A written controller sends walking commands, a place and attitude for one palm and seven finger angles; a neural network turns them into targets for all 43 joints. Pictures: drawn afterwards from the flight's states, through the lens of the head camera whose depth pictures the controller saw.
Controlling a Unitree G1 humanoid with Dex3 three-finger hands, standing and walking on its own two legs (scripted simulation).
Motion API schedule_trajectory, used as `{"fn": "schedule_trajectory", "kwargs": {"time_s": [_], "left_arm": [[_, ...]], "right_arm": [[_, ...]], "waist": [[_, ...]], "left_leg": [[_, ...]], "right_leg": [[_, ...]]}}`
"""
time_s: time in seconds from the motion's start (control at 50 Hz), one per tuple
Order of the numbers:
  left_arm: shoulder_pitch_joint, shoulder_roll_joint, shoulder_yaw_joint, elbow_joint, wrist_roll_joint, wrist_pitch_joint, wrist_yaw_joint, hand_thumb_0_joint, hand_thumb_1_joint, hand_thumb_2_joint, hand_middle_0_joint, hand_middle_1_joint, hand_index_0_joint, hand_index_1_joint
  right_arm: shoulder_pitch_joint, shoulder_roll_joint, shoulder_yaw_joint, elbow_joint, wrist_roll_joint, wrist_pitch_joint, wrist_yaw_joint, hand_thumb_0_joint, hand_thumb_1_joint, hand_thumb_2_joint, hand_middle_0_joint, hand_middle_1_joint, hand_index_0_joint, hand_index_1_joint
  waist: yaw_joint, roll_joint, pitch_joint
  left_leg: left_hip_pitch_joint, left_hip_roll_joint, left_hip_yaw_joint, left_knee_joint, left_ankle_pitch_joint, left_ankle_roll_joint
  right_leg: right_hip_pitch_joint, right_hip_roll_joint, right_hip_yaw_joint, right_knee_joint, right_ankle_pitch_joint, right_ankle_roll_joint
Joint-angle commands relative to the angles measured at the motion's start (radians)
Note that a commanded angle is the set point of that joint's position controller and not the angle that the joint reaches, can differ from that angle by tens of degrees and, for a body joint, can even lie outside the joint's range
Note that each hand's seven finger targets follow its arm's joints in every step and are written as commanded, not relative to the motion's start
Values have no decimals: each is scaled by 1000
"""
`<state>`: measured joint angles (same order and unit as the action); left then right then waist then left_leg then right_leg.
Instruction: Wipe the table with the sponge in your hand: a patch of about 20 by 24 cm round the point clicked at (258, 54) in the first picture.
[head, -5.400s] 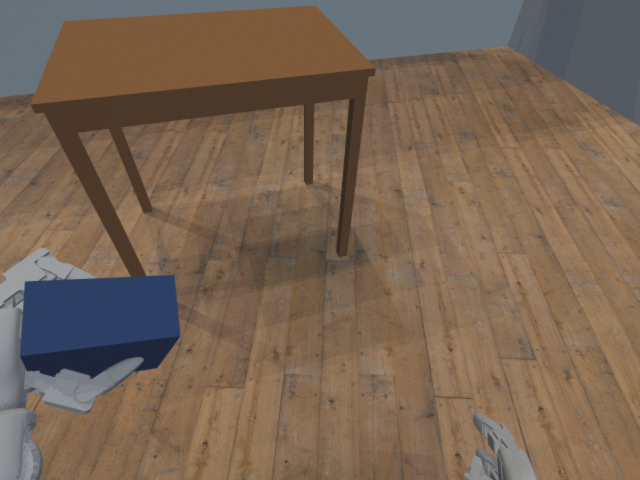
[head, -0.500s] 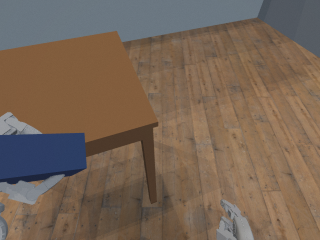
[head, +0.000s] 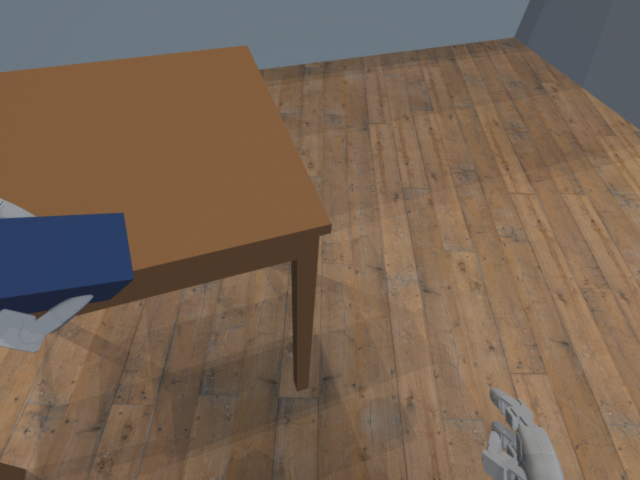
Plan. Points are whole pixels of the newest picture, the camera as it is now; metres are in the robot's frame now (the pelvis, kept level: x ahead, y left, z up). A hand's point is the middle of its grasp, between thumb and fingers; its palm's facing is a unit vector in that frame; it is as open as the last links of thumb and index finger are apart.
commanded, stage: come to a stop and stand still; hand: left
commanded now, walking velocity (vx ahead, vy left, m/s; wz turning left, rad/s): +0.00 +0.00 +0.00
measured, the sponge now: (69, 267) +0.26 +0.26 +0.17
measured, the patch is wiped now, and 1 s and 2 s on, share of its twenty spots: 0.00 0.00 0.00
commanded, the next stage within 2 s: look again from close up in 1.14 s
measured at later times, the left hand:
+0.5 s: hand out of the picture +0.19 +0.29 +0.17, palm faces +0.48 -0.82 -0.31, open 9.7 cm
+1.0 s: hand (40, 291) +0.23 +0.27 +0.17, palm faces +0.43 -0.82 -0.39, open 9.7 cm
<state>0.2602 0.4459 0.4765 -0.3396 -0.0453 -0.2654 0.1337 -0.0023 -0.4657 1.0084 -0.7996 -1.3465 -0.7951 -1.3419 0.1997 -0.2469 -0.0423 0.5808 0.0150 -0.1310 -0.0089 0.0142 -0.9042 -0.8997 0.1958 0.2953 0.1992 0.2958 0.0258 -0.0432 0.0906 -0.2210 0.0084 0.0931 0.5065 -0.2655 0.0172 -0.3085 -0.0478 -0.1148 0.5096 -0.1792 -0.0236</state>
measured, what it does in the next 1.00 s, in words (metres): stands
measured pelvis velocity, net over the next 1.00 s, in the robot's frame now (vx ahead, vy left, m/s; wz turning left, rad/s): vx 0.04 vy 0.01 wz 0.08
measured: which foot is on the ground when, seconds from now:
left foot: down 0.00-1.00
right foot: down 0.00-1.00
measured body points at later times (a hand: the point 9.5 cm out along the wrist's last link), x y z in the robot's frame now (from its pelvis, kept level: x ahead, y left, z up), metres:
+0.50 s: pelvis -0.01 +0.03 +0.00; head -0.02 +0.04 +0.45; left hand +0.16 +0.33 +0.19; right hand +0.17 -0.16 -0.07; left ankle +0.00 +0.11 -0.74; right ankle +0.06 -0.09 -0.73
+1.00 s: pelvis +0.04 +0.01 +0.01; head +0.05 +0.02 +0.46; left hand +0.20 +0.32 +0.19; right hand +0.23 -0.20 -0.06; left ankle +0.01 +0.11 -0.73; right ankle +0.06 -0.09 -0.73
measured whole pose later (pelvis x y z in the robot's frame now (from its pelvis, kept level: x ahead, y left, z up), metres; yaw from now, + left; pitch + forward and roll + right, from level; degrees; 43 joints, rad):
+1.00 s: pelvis +0.04 +0.01 +0.01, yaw +4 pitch +0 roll -1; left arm 0.43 0.36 0.35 -0.43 -0.04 -0.22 0.09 0.00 -0.47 1.01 -0.80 -1.35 -0.79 -1.35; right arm 0.21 -0.20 0.01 0.56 -0.01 -0.10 -0.02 0.01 -0.90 -0.90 0.20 0.30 0.20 0.30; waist 0.01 0.00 0.03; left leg -0.15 -0.01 0.02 0.40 -0.25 0.03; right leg -0.18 0.05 0.03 0.34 -0.16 -0.02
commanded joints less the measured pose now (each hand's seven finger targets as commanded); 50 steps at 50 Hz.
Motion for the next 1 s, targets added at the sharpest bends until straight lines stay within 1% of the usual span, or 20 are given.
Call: {"fn": "schedule_trajectory", "kwargs": {"time_s": [0.0, 0.06, 0.08, 0.1, 0.12, 0.16, 0.2, 0.28, 0.34, 0.36, 0.38, 0.4, 0.46, 0.48, 0.5, 0.7, 0.84, 0.88, 0.94, 0.98], "left_arm": [[52, 77, -66, -366, 7, -79, -11, 0, 100, 1300, -1200, -1600, -1200, -1600], [-1, 137, 24, -322, 6, -69, -1, 0, 100, 1300, -1200, -1600, -1200, -1600], [-51, 183, 68, -344, 8, -69, 0, 0, 100, 1300, -1200, -1600, -1200, -1600], [-72, 155, 55, -305, 9, -71, -4, 0, 100, 1300, -1200, -1600, -1200, -1600], [-79, 134, 37, -287, 7, -70, -9, 0, 100, 1300, -1200, -1600, -1200, -1600], [-104, 114, 16, -278, 9, -73, -17, 0, 100, 1300, -1200, -1600, -1200, -1600], [-137, 76, -24, -267, 9, -73, -26, 0, 100, 1300, -1200, -1600, -1200, -1600], [-103, 19, -79, -220, 19, -57, -34, 0, 100, 1300, -1200, -1600, -1200, -1600], [-114, 9, -96, -200, 33, -45, -34, 0, 100, 1300, -1200, -1600, -1200, -1600], [-113, 25, -81, -195, 36, -43, -31, 0, 100, 1300, -1200, -1600, -1200, -1600], [-120, 39, -65, -206, 37, -42, -31, 0, 100, 1300, -1200, -1600, -1200, -1600], [-126, 36, -66, -217, 38, -45, -31, 0, 100, 1300, -1200, -1600, -1200, -1600], [-94, 51, -43, -251, 37, -51, -30, 0, 100, 1300, -1200, -1600, -1200, -1600], [-90, 69, -27, -268, 34, -51, -31, 0, 100, 1300, -1200, -1600, -1200, -1600], [-85, 59, -35, -274, 34, -52, -31, 0, 100, 1300, -1200, -1600, -1200, -1600], [44, 53, -34, -270, 10, -36, -33, 0, 100, 1300, -1200, -1600, -1200, -1600], [103, 76, -10, -309, -4, -25, -29, 0, 100, 1300, -1200, -1600, -1200, -1600], [106, 83, -6, -307, -8, -20, -27, 0, 100, 1300, -1200, -1600, -1200, -1600], [116, 76, -9, -292, -10, -13, -24, 0, 100, 1300, -1200, -1600, -1200, -1600], [92, 75, -18, -305, -10, -10, -24, 0, 100, 1300, -1200, -1600, -1200, -1600]], "right_arm": [[-67, -92, -8, -172, 0, -78, 16, 0, -900, -900, 200, 300, 200, 300], [-65, -88, 0, -182, -2, -84, 7, 0, -900, -900, 200, 300, 200, 300], [-71, -90, 1, -179, -6, -82, 4, 0, -900, -900, 200, 300, 200, 300], [-64, -83, 3, -176, -9, -83, 1, 0, -900, -900, 200, 300, 200, 300], [-62, -77, 6, -179, -6, -86, 1, 0, -900, -900, 200, 300, 200, 300], [-58, -73, 9, -172, -5, -96, 3, 0, -900, -900, 200, 300, 200, 300], [-60, -69, 15, -164, -7, -106, 6, 0, -900, -900, 200, 300, 200, 300], [-51, -65, 17, -153, -7, -115, 15, 0, -900, -900, 200, 300, 200, 300], [-43, -71, 18, -148, -10, -107, 13, 0, -900, -900, 200, 300, 200, 300], [-43, -72, 17, -150, -11, -104, 11, 0, -900, -900, 200, 300, 200, 300], [-53, -71, 16, -150, -13, -102, 9, 0, -900, -900, 200, 300, 200, 300], [-48, -71, 18, -153, -16, -98, 7, 0, -900, -900, 200, 300, 200, 300], [-48, -70, 15, -162, -20, -94, 2, 0, -900, -900, 200, 300, 200, 300], [-56, -72, 17, -163, -24, -93, 0, 0, -900, -900, 200, 300, 200, 300], [-56, -71, 18, -166, -25, -91, -2, 0, -900, -900, 200, 300, 200, 300], [-51, -83, 6, -165, -23, -64, -11, 0, -900, -900, 200, 300, 200, 300], [-60, -82, 3, -177, -19, -32, -20, 0, -900, -900, 200, 300, 200, 300], [-64, -81, 7, -177, -21, -25, -23, 0, -900, -900, 200, 300, 200, 300], [-61, -78, 7, -176, -20, -15, -27, 0, -900, -900, 200, 300, 200, 300], [-69, -79, 8, -175, -20, -11, -29, 0, -900, -900, 200, 300, 200, 300]], "waist": [[21, 202, -144], [21, 112, -118], [17, 161, -113], [14, 151, -106], [14, 174, -100], [13, 171, -106], [10, 170, -82], [12, 109, -99], [7, 107, -59], [9, 102, -56], [8, 106, -57], [5, 106, -73], [8, 87, -110], [7, 108, -116], [6, 121, -119], [0, 103, -216], [-2, 83, -258], [-3, 103, -252], [-3, 66, -249], [-6, 98, -241]], "left_leg": [[-149, 147, -176, -226, 99, 27], [-246, 137, -165, -254, -146, 37], [-255, 137, -171, -278, -217, 37], [-277, 142, -187, -288, -263, 42], [-269, 140, -180, -287, -284, 44], [-263, 131, -181, -279, -317, 45], [-269, 141, -206, -317, -383, 38], [-203, 114, -181, -290, -316, 25], [-237, 99, -185, -308, -363, 17], [-252, 95, -184, -308, -368, 20], [-214, 87, -172, -300, -347, 13], [-212, 82, -183, -302, -340, 11], [-151, 56, -164, -270, -255, 8], [-121, 52, -161, -269, -222, -1], [-127, 53, -161, -272, -218, -2], [20, 14, -108, -170, 231, -36], [63, 13, -97, -137, 353, -39], [68, 9, -96, -139, 356, -40], [66, 11, -95, -141, 328, -35], [71, 8, -95, -147, 323, -37]], "right_leg": [[201, -14, 70, 66, -54, 14], [239, -8, 88, 50, -97, 14], [236, 4, 91, 61, -118, 15], [241, 5, 89, 62, -118, 13], [237, 9, 97, 57, -112, 11], [247, 14, 117, 41, -103, 10], [236, 31, 119, 43, -120, 17], [228, 44, 147, -18, -83, 22], [219, 57, 169, -52, -114, 24], [232, 61, 174, -61, -116, 25], [203, 67, 183, -83, -114, 24], [218, 66, 182, -90, -111, 23], [221, 61, 210, -144, -89, 16], [200, 63, 210, -154, -89, 15], [212, 62, 206, -158, -91, 15], [254, 51, 174, -156, 244, 5], [284, 45, 165, -143, 380, 7], [275, 42, 163, -146, 382, 9], [280, 42, 171, -162, 377, 9], [270, 41, 171, -165, 365, 9]]}}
